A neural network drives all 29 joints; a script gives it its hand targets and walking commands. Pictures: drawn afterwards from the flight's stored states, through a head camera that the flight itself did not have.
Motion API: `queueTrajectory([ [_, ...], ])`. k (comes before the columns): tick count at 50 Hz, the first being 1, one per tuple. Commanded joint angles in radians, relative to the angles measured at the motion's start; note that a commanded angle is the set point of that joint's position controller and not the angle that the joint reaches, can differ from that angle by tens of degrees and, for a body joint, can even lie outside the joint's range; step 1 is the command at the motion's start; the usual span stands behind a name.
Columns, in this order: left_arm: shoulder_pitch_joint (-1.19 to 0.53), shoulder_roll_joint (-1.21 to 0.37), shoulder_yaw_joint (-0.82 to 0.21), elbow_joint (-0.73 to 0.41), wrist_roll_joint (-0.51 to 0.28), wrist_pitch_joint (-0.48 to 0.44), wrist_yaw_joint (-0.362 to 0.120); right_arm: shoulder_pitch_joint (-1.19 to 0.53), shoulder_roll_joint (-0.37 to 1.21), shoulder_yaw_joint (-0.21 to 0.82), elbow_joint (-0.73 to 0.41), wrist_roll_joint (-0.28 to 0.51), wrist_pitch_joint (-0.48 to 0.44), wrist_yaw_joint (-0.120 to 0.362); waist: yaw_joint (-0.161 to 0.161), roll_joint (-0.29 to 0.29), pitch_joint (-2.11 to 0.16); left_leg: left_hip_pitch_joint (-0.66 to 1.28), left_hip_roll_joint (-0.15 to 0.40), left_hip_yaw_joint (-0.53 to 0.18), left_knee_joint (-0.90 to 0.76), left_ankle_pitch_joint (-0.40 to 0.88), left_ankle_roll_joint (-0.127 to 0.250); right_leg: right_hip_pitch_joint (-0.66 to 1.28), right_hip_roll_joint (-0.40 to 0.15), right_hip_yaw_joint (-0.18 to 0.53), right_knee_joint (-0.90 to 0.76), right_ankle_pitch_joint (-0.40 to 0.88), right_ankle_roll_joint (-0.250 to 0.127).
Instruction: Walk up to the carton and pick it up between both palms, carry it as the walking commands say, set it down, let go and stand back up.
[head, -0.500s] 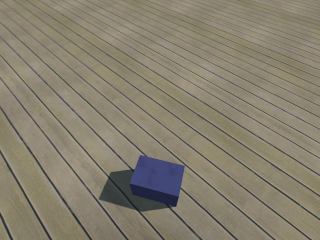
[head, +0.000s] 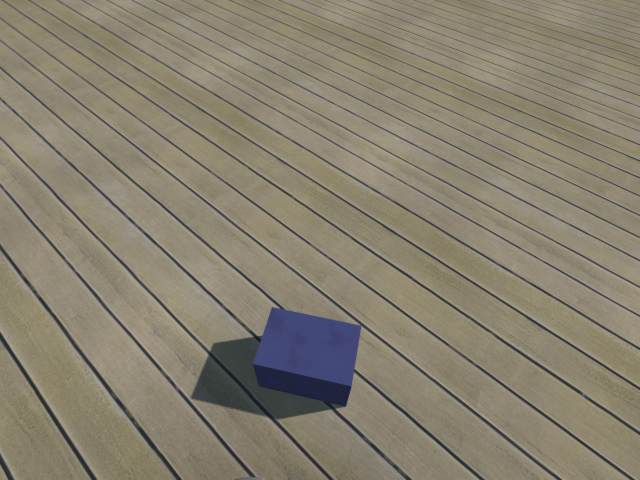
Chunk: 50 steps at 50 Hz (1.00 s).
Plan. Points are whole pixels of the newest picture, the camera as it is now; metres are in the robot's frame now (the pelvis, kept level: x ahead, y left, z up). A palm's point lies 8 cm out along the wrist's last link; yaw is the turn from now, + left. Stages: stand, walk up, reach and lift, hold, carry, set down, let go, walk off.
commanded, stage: walk up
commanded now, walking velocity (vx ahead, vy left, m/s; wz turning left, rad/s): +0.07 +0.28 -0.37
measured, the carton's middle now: (308, 356) +0.56 +0.04 -0.68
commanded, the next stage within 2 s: stand in 1.70 s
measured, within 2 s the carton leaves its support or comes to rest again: neither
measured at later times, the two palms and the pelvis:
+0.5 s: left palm (130, 402) +0.24 +0.29 -0.13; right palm out of the picture +0.00 -0.16 -0.13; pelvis +0.08 +0.07 +0.00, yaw -9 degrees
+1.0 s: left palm (117, 364) +0.31 +0.34 -0.15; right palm (429, 404) +0.26 -0.15 -0.12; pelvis +0.20 +0.11 -0.01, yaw -11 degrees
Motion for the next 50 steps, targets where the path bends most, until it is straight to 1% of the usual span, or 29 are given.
queueTrajectory([
  [1, 0.048, 0.262, 0.129, -0.039, 0.051, -0.009, 0.029, -0.044, -0.096, -0.084, -0.071, -0.062, -0.012, 0.008, 0.005, -0.104, -0.049, -0.081, 0.023, -0.112, -0.027, -0.064, -0.044, 0.035, -0.362, 0.477, -0.272, -0.334, -0.113],
  [4, 0.013, 0.287, 0.156, -0.015, 0.059, -0.003, 0.026, 0.026, -0.094, -0.090, -0.057, -0.054, -0.017, 0.014, -0.028, -0.150, -0.070, 0.067, 0.034, -0.091, -0.176, -0.170, -0.034, -0.039, -0.354, 0.447, -0.257, -0.405, -0.123],
  [6, -0.088, 0.288, 0.147, -0.039, 0.052, 0.002, 0.019, 0.187, -0.098, -0.087, -0.008, -0.043, -0.020, 0.015, -0.139, -0.139, -0.081, 0.415, 0.015, -0.032, -0.415, -0.108, -0.007, -0.304, -0.277, 0.339, -0.204, -0.475, -0.047],
  [7, -0.135, 0.238, 0.124, -0.068, 0.053, 0.002, 0.012, 0.314, -0.133, -0.097, 0.045, -0.041, -0.027, 0.008, -0.214, -0.093, -0.102, 0.661, 0.032, -0.027, -0.584, -0.107, 0.032, -0.496, -0.163, 0.179, -0.089, -0.479, 0.037],
  [8, -0.082, 0.108, 0.084, -0.080, 0.050, -0.004, 0.005, 0.325, -0.209, -0.099, 0.086, -0.044, -0.038, -0.004, -0.192, 0.260, -0.095, 0.578, 0.237, -0.253, -0.820, -0.321, 0.053, -0.531, 0.003, -0.009, 0.292, -0.414, 0.047],
  [9, -0.138, 0.087, 0.070, -0.147, 0.052, -0.015, -0.006, 0.252, -0.281, -0.111, 0.043, -0.034, -0.053, -0.011, -0.179, 0.392, -0.072, 0.465, 0.435, -0.476, -0.874, -0.512, 0.122, -0.617, -0.056, -0.059, 0.530, -0.354, 0.051],
  [10, -0.210, 0.093, 0.082, -0.166, 0.038, -0.014, -0.016, 0.233, -0.219, -0.089, 0.031, -0.041, -0.064, -0.009, -0.165, 0.322, -0.019, 0.318, 0.420, -0.483, -0.891, -0.559, 0.133, -0.553, -0.118, -0.015, 0.627, -0.327, 0.051],
  [11, -0.160, 0.082, 0.084, -0.167, 0.037, -0.014, -0.034, 0.175, -0.178, -0.072, 0.013, -0.038, -0.073, -0.012, -0.110, 0.200, 0.004, 0.252, 0.380, -0.384, -0.874, -0.472, 0.106, -0.502, -0.113, 0.007, 0.679, -0.240, 0.055],
  [13, -0.086, 0.088, 0.083, -0.151, 0.037, -0.014, -0.058, 0.108, -0.144, -0.064, -0.013, -0.036, -0.087, -0.020, -0.070, 0.127, 0.017, 0.249, 0.294, -0.198, -0.829, -0.273, 0.086, -0.429, -0.129, -0.028, 0.688, -0.135, 0.073],
  [17, -0.133, 0.061, 0.067, -0.203, 0.034, -0.005, -0.074, 0.195, -0.113, -0.057, -0.005, -0.036, -0.105, -0.014, -0.095, 0.183, 0.073, 0.271, 0.244, -0.077, -0.818, -0.080, 0.088, -0.369, -0.126, -0.084, 0.560, -0.080, 0.076],
  [23, -0.180, 0.024, 0.041, -0.275, 0.018, -0.023, -0.065, 0.322, -0.132, -0.072, 0.026, -0.035, -0.091, -0.011, -0.120, 0.256, 0.029, 0.347, 0.194, 0.031, -0.604, 0.502, 0.097, -0.196, -0.068, -0.192, 0.250, -0.243, 0.045],
  [24, -0.136, 0.011, 0.039, -0.270, 0.016, -0.027, -0.060, 0.314, -0.125, -0.072, 0.029, -0.031, -0.087, -0.014, -0.096, 0.230, 0.000, 0.340, 0.189, 0.037, -0.535, 0.546, 0.094, -0.129, -0.060, -0.192, 0.183, -0.217, 0.037],
  [26, 0.094, 0.067, 0.061, -0.212, 0.021, -0.039, -0.042, 0.245, -0.134, -0.078, -0.007, -0.008, -0.090, -0.019, 0.022, 0.172, -0.121, 0.204, 0.133, 0.111, -0.272, 0.670, 0.053, 0.219, -0.054, -0.171, 0.036, -0.091, 0.001],
  [27, 0.219, 0.178, 0.100, -0.179, 0.034, -0.049, -0.031, 0.234, -0.114, -0.076, -0.038, -0.004, -0.099, -0.016, 0.079, 0.000, -0.199, 0.018, 0.073, 0.126, -0.062, 0.498, 0.014, 0.419, -0.199, 0.051, 0.030, -0.071, -0.031],
  [28, 0.298, 0.301, 0.125, -0.166, 0.043, -0.046, -0.014, 0.214, -0.077, -0.071, -0.080, -0.005, -0.097, -0.012, 0.097, -0.239, -0.199, -0.319, -0.051, 0.086, 0.241, -0.152, -0.037, 0.575, -0.514, 0.581, -0.076, 0.152, -0.187],
  [29, 0.281, 0.295, 0.119, -0.170, 0.036, -0.039, -0.005, 0.151, -0.114, -0.085, -0.104, -0.015, -0.085, -0.011, 0.081, -0.153, -0.167, -0.350, 0.026, -0.049, 0.357, -0.226, -0.020, 0.446, -0.544, 0.635, -0.127, 0.111, -0.245],
  [31, 0.116, 0.210, 0.105, -0.209, 0.031, -0.040, -0.004, 0.112, -0.097, -0.083, -0.120, -0.014, -0.081, -0.005, 0.027, -0.106, -0.041, -0.291, 0.075, -0.060, 0.315, -0.126, -0.033, 0.238, -0.473, 0.452, -0.188, -0.035, -0.217],
  [33, 0.017, 0.170, 0.095, -0.233, 0.032, -0.042, -0.004, 0.122, -0.079, -0.070, -0.112, -0.017, -0.065, 0.008, -0.018, -0.108, 0.004, -0.166, 0.090, -0.040, 0.099, -0.079, -0.032, 0.082, -0.414, 0.312, -0.236, -0.052, -0.136],
  [34, 0.008, 0.169, 0.094, -0.240, 0.033, -0.040, -0.007, 0.111, -0.061, -0.058, -0.110, -0.021, -0.057, 0.012, -0.017, -0.134, 0.000, -0.150, 0.068, -0.023, 0.026, -0.064, -0.033, 0.098, -0.401, 0.266, -0.203, 0.121, -0.129],
  [35, -0.014, 0.173, 0.090, -0.237, 0.028, -0.037, 0.005, 0.111, -0.058, -0.054, -0.104, -0.014, -0.046, 0.002, -0.036, -0.135, -0.016, -0.085, 0.058, -0.037, -0.054, -0.057, -0.037, 0.090, -0.376, 0.191, -0.110, 0.483, -0.111],
  [37, -0.005, 0.201, 0.097, -0.227, 0.025, -0.032, 0.015, 0.113, -0.064, -0.052, -0.103, -0.002, -0.032, -0.001, -0.045, -0.163, -0.126, -0.005, 0.033, -0.026, -0.128, -0.033, -0.048, 0.143, -0.361, 0.169, -0.028, 0.788, -0.099],
  [39, -0.079, 0.188, 0.111, -0.241, 0.014, -0.016, 0.005, 0.175, -0.062, -0.047, -0.065, 0.012, -0.033, -0.008, -0.099, -0.160, -0.197, 0.189, 0.029, -0.018, -0.314, 0.142, -0.028, 0.071, -0.280, 0.110, 0.026, 0.557, -0.045],
  [40, -0.120, 0.151, 0.099, -0.247, 0.020, -0.010, -0.010, 0.240, -0.093, -0.051, -0.021, 0.008, -0.047, -0.011, -0.144, -0.102, -0.213, 0.368, 0.036, -0.001, -0.467, 0.296, -0.018, -0.032, -0.183, 0.043, 0.118, 0.244, -0.003],
  [41, -0.081, 0.063, 0.067, -0.251, 0.026, -0.003, -0.023, 0.261, -0.182, -0.074, 0.001, -0.012, -0.067, -0.021, -0.138, 0.171, -0.191, 0.463, 0.253, -0.201, -0.578, 0.465, 0.008, -0.203, -0.030, -0.054, 0.293, -0.276, 0.046],
  [42, -0.052, 0.044, 0.065, -0.269, 0.012, 0.010, -0.017, 0.254, -0.264, -0.099, -0.031, -0.014, -0.070, -0.026, -0.117, 0.384, -0.182, 0.383, 0.449, -0.390, -0.642, 0.506, 0.081, -0.240, -0.006, -0.061, 0.543, -0.477, 0.079],
  [44, -0.071, 0.106, 0.088, -0.228, -0.007, 0.031, -0.014, 0.142, -0.204, -0.083, -0.066, -0.019, -0.078, -0.027, -0.099, 0.204, -0.150, 0.290, 0.427, -0.324, -0.609, 0.555, 0.163, -0.212, -0.064, 0.044, 0.707, -0.401, 0.074],
  [45, -0.057, 0.101, 0.084, -0.206, 0.001, 0.025, -0.019, 0.071, -0.167, -0.067, -0.059, -0.016, -0.081, -0.034, -0.074, 0.145, -0.169, 0.313, 0.378, -0.218, -0.584, 0.603, 0.145, -0.209, -0.071, 0.053, 0.741, -0.353, 0.071],
  [47, -0.032, 0.091, 0.082, -0.181, 0.010, 0.025, -0.027, -0.008, -0.137, -0.053, -0.068, -0.012, -0.083, -0.041, -0.045, 0.163, -0.180, 0.288, 0.305, -0.108, -0.554, 0.672, 0.115, -0.155, -0.062, 0.029, 0.747, -0.298, 0.082],
  [50, -0.044, 0.091, 0.075, -0.179, 0.016, 0.041, -0.025, -0.021, -0.141, -0.058, -0.077, -0.016, -0.082, -0.038, -0.043, 0.184, -0.150, 0.256, 0.307, -0.074, -0.558, 0.611, 0.135, -0.142, -0.060, 0.004, 0.723, -0.294, 0.086],
])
